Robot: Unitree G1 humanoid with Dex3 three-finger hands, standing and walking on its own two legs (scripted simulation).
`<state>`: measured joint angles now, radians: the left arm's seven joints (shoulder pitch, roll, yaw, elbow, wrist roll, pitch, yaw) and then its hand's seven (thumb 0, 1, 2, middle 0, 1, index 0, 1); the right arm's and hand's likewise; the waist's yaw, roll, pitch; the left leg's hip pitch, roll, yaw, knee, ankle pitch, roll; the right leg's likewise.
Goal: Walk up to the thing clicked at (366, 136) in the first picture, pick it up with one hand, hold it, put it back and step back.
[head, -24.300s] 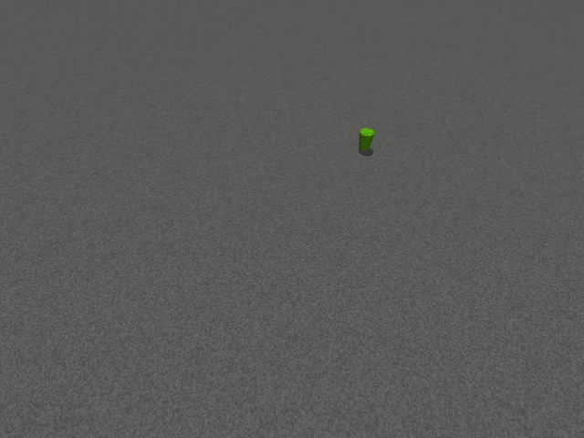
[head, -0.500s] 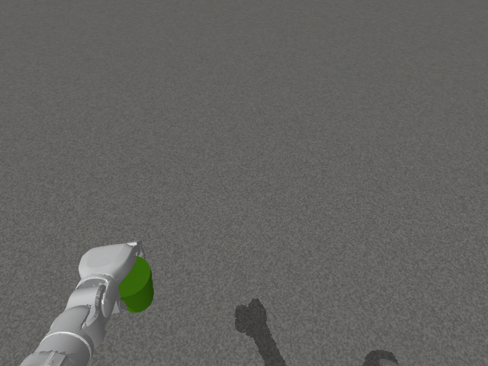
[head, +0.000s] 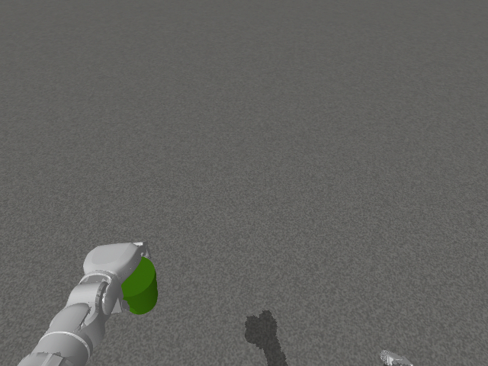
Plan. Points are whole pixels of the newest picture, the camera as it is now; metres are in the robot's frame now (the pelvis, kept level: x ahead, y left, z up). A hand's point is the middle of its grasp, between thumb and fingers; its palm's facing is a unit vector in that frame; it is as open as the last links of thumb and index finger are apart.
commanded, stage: hold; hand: left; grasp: from above
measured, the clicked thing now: (137, 288) +0.31 +0.21 -0.11
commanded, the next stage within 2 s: crouch in 1.40 s
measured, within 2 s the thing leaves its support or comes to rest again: neither
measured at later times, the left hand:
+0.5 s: hand (118, 290) +0.28 +0.22 -0.04, palm faces -0.46 -0.05 -0.89, open 10.8 cm
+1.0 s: hand (120, 288) +0.28 +0.21 -0.03, palm faces -0.45 -0.06 -0.89, open 10.8 cm
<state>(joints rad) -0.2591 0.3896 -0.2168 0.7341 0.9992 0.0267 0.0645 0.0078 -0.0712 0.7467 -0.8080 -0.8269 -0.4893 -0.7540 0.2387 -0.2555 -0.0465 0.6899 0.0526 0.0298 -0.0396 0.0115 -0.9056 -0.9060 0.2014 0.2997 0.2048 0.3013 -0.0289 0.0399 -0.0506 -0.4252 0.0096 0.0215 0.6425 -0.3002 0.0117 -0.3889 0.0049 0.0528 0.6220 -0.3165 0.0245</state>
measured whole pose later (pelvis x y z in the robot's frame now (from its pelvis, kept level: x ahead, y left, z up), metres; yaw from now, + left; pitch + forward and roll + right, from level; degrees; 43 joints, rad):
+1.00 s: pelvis -0.01 -0.01 +0.01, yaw +0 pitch +1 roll +0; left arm -0.21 0.39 -0.22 0.60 0.99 0.02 -0.03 -0.01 -0.06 0.76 -0.76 -0.92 -0.46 -0.79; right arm 0.18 -0.25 -0.03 0.66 0.07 0.05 -0.05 0.01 -0.90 -0.91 0.20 0.30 0.20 0.30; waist 0.00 0.05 -0.01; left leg -0.29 0.01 0.02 0.50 -0.23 0.00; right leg -0.26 0.00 0.05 0.50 -0.26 0.02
